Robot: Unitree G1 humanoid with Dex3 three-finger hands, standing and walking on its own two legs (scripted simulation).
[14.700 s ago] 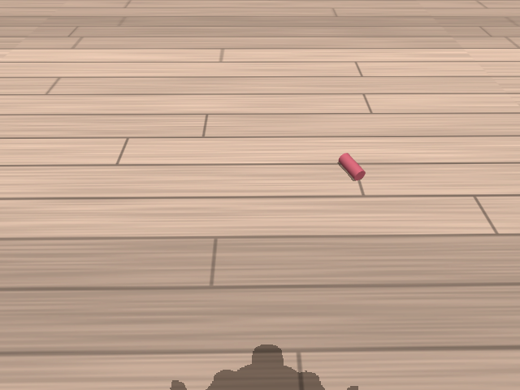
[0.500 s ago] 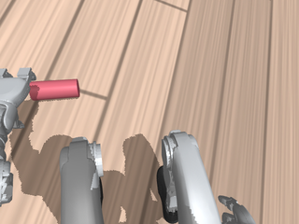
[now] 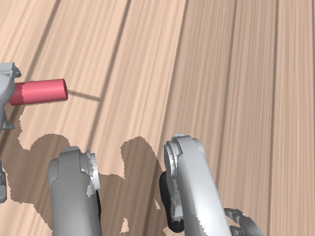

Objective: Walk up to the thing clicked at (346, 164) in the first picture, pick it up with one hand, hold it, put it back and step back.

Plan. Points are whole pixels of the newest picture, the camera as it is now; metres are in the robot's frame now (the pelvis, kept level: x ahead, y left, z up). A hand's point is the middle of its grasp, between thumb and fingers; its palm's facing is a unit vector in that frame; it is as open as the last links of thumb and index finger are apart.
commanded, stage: rise first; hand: left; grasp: from above
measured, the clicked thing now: (39, 91) +0.51 +0.30 -0.30
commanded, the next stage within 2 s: approach in 1.58 s
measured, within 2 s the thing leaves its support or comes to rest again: neither
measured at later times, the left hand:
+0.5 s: hand (7, 101) +0.45 +0.33 -0.18, palm faces -0.44 -0.09 -0.89, open 14.2 cm
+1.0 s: hand (5, 98) +0.46 +0.34 -0.19, palm faces -0.45 -0.09 -0.89, open 14.2 cm
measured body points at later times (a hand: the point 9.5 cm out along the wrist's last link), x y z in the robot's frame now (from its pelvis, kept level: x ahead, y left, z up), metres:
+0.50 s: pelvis +0.00 +0.00 -0.01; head +0.24 +0.08 +0.36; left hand +0.46 +0.33 -0.13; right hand +0.06 -0.27 -0.12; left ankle +0.07 +0.14 -0.30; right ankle +0.09 -0.14 -0.30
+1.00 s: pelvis +0.00 +0.00 -0.02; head +0.25 +0.10 +0.34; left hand +0.48 +0.34 -0.14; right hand +0.06 -0.27 -0.11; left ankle +0.07 +0.14 -0.30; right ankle +0.09 -0.14 -0.30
